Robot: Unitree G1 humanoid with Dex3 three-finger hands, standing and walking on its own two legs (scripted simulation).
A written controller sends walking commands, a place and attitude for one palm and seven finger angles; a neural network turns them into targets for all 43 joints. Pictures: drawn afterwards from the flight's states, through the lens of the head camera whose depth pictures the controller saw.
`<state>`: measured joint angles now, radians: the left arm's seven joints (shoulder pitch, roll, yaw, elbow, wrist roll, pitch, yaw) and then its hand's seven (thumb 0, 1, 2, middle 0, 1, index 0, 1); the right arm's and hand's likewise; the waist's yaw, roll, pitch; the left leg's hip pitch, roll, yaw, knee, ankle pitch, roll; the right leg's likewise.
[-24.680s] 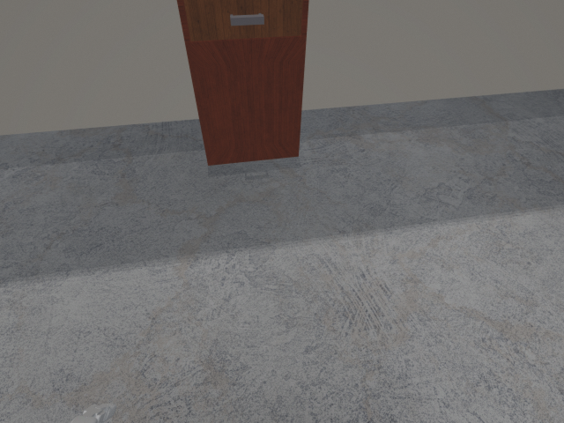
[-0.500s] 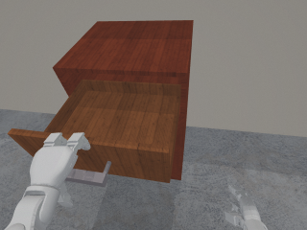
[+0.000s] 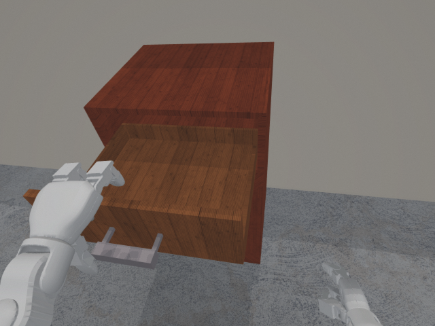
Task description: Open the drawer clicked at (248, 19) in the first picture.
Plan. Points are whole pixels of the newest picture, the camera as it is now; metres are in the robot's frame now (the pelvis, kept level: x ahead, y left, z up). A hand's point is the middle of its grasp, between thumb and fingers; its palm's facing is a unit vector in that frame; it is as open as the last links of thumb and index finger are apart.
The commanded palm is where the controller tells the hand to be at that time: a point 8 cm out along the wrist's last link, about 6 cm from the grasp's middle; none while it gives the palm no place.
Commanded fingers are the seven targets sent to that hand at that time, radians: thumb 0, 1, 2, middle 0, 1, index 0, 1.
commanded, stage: draw the hand back to the body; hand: left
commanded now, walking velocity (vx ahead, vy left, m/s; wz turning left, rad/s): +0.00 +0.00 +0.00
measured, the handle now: (130, 244) +0.26 +0.25 -0.02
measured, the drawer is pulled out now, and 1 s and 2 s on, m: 0.30 0.30 0.30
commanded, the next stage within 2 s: step back with the hand held close in 1.70 s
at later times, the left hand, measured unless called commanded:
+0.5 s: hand (77, 235) +0.20 +0.26 +0.13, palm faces +0.09 -0.06 -0.99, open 13.8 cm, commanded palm +0.17 +0.25 +0.18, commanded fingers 0.00 -0.50 0.30 -0.30 -1.20 -0.30 -1.20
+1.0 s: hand (91, 219) +0.21 +0.22 +0.16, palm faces +0.40 -0.85 -0.36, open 12.9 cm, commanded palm +0.16 +0.27 +0.18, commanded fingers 0.00 0.06 0.54 -0.26 -0.84 -0.26 -0.84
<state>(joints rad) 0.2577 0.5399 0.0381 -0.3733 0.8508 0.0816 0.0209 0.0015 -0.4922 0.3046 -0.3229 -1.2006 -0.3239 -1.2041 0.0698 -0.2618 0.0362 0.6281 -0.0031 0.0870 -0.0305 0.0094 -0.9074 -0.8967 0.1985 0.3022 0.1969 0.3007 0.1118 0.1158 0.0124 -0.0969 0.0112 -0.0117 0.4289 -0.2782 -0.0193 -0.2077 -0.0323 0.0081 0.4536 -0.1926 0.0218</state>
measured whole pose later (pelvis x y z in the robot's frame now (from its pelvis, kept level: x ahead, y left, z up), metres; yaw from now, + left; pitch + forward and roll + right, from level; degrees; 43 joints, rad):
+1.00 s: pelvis +0.01 +0.00 +0.00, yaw +1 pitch -5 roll +0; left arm 0.46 0.30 0.22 -0.50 0.00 -0.12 0.13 0.00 -0.25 0.41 -0.30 -1.04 -0.30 -1.05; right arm 0.21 -0.20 0.05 0.65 -0.02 -0.19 -0.09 0.01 -0.91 -0.90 0.20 0.30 0.20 0.30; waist 0.06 0.04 0.05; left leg -0.04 0.03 -0.03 0.44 -0.31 -0.03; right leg -0.13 -0.01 -0.01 0.44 -0.22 0.01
